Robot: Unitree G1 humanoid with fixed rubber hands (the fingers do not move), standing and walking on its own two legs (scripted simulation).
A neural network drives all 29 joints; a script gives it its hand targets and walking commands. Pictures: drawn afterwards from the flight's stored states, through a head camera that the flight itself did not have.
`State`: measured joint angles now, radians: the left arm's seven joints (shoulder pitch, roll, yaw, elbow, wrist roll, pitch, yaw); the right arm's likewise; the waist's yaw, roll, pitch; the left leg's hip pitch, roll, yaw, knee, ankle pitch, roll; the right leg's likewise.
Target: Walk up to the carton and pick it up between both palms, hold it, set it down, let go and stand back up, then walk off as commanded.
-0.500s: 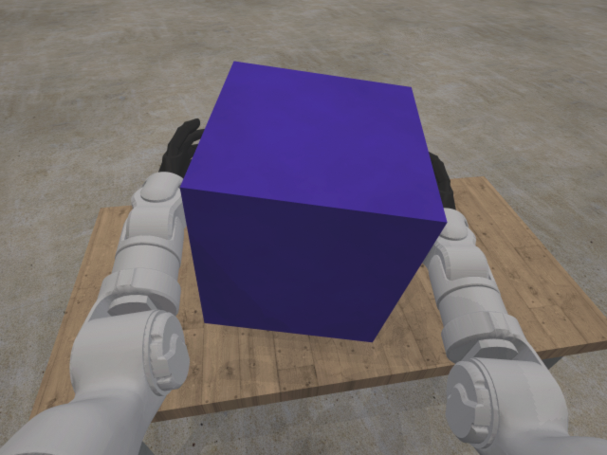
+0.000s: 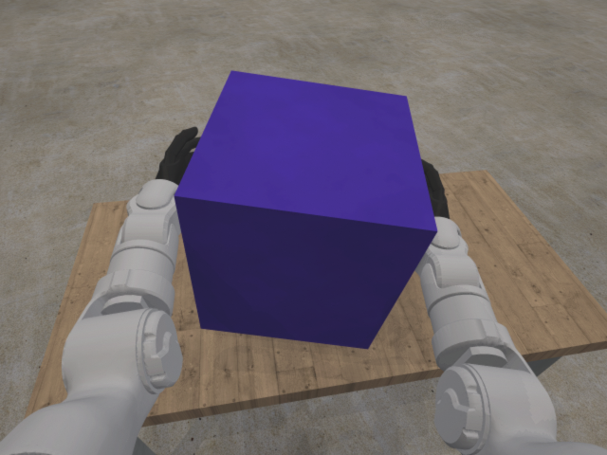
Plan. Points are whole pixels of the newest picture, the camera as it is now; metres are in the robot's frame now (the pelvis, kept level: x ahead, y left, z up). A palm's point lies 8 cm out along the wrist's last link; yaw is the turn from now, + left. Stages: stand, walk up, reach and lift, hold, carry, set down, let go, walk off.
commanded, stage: set down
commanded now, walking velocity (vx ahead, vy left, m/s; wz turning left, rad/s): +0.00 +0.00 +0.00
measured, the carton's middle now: (301, 214) +0.43 +0.01 +0.09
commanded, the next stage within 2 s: none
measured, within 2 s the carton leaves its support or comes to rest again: neither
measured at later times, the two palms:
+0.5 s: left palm (178, 183) +0.45 +0.18 +0.14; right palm (425, 223) +0.39 -0.16 +0.11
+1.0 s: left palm (183, 186) +0.47 +0.18 +0.11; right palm (415, 230) +0.40 -0.16 +0.08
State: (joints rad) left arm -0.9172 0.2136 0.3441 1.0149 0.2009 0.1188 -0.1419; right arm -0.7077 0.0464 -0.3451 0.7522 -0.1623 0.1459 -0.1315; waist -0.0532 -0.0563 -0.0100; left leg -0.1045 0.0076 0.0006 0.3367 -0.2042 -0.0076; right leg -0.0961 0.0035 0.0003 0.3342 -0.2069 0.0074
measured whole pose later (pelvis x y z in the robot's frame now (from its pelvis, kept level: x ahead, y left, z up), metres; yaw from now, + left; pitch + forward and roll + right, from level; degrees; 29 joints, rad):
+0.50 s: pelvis +0.01 +0.00 +0.00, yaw +0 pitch -1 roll +0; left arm -0.95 0.25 0.35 1.12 0.20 0.07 -0.17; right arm -0.70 0.11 -0.44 0.75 -0.26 0.13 -0.12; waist -0.07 -0.06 0.00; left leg -0.11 0.01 0.00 0.34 -0.22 -0.01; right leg -0.10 0.00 0.00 0.33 -0.22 0.01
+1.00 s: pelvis +0.02 +0.01 +0.00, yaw +0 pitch +3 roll -1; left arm -0.95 0.23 0.36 1.13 0.20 0.01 -0.17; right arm -0.66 0.12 -0.46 0.75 -0.28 0.02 -0.12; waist -0.07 -0.06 0.00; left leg -0.16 0.01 0.00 0.36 -0.24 0.00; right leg -0.14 0.00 0.00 0.33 -0.21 0.03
